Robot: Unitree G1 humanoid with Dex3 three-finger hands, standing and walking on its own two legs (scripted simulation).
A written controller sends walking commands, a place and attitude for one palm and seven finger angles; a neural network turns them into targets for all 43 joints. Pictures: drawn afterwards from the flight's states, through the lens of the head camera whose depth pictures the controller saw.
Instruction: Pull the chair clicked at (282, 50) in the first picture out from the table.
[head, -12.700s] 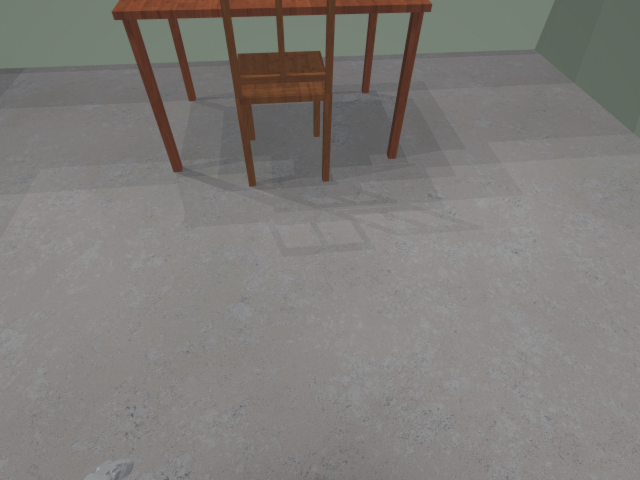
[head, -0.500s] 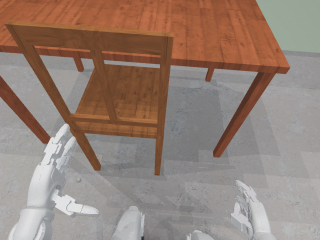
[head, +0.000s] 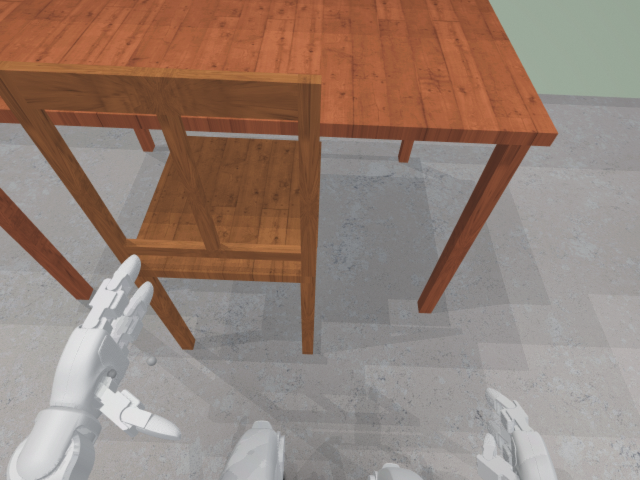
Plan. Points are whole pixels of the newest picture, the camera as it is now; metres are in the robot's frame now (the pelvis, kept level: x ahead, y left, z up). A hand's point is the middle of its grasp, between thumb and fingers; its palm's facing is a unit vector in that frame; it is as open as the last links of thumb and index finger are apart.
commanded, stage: raise the hand toward the chair's back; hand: left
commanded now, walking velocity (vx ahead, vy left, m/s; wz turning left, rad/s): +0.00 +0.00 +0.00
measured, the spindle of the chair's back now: (194, 191) +0.52 +0.23 +0.01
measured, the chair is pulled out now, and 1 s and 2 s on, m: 0.00 0.00 0.00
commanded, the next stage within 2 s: aim the fingers beside a spindle in 0.28 s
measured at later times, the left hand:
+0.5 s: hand (149, 358) +0.24 +0.21 +0.05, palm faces +0.02 -1.00 -0.06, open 16.9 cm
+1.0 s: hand (165, 324) +0.29 +0.21 +0.02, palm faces -0.01 -1.00 -0.04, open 16.9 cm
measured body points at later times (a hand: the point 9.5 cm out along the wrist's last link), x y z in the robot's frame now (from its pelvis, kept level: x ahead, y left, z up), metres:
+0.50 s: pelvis +0.00 -0.01 +0.00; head +0.06 +0.00 +0.44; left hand +0.23 +0.26 +0.05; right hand +0.18 -0.24 -0.08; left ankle +0.08 +0.12 -0.65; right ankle -0.02 -0.12 -0.65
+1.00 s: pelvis +0.00 +0.00 -0.01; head +0.08 +0.01 +0.43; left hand +0.29 +0.26 +0.03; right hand +0.16 -0.25 -0.10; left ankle +0.08 +0.12 -0.65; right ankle -0.02 -0.12 -0.65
